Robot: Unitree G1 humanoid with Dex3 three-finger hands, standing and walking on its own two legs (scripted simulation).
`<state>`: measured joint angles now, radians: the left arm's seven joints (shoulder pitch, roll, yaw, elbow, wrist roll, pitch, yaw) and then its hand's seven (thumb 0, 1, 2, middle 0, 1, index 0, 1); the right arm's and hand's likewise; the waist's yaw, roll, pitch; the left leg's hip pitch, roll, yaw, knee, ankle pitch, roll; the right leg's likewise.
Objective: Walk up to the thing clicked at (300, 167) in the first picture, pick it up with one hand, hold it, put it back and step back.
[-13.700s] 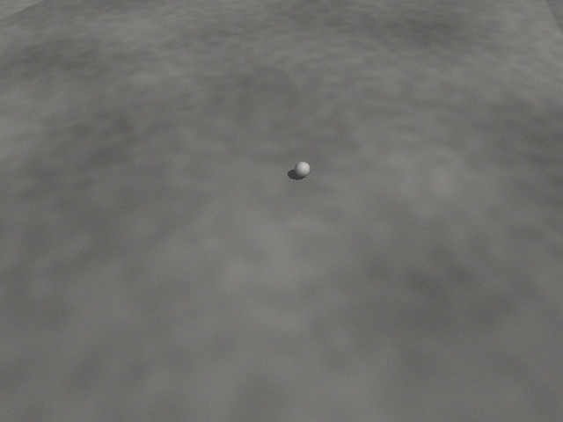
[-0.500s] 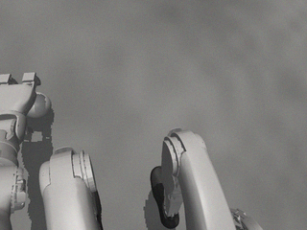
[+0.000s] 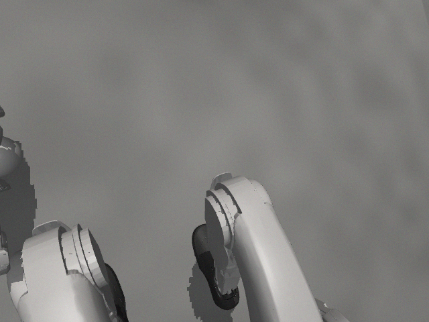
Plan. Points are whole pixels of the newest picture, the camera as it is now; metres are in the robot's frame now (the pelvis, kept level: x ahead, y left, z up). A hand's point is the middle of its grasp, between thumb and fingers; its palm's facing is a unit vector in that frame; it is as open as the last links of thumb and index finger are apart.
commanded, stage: rest palm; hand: left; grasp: from above
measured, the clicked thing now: out of the picture +0.45 +0.30 -0.26
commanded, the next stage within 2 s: close in 0.52 s
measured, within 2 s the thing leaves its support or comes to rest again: neither
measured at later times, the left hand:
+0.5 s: hand out of the picture +0.45 +0.30 -0.23, palm faces -0.44 -0.14 -0.89, open 14.2 cm
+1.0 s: hand out of the picture +0.45 +0.30 -0.25, palm faces -0.43 -0.15 -0.89, open 12.8 cm
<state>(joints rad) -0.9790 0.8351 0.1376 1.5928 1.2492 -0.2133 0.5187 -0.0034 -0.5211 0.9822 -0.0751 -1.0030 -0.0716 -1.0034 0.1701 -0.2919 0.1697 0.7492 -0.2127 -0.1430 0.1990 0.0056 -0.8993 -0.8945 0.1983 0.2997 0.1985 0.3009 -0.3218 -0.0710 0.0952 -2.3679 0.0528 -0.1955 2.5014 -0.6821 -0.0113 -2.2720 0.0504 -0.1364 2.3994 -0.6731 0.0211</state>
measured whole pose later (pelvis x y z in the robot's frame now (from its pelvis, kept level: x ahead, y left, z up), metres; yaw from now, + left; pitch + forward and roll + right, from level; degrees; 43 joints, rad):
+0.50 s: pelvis +0.00 +0.00 -0.01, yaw -2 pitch +28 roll -12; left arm -1.01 0.91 0.15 1.72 1.28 -0.21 0.60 0.00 -0.51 1.00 -0.08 -0.97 -0.07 -0.98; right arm 0.12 -0.31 0.21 0.73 -0.26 -0.23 0.25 0.00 -0.90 -0.90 0.20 0.30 0.20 0.30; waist -0.36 -0.10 0.12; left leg -2.37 0.05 -0.23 2.54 -0.70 -0.01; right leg -2.25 0.06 -0.17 2.41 -0.67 0.03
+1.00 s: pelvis +0.00 +0.01 -0.01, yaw -3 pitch +27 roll -13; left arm -1.01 0.96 0.16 1.74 1.26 -0.21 0.64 0.00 -0.31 0.89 -0.20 -0.98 -0.21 -0.97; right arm 0.11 -0.33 0.25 0.72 -0.28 -0.26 0.28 0.01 -0.90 -0.89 0.20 0.30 0.20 0.30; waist -0.37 -0.12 0.15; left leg -2.36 0.05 -0.26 2.56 -0.70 0.00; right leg -2.24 0.07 -0.18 2.40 -0.67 0.04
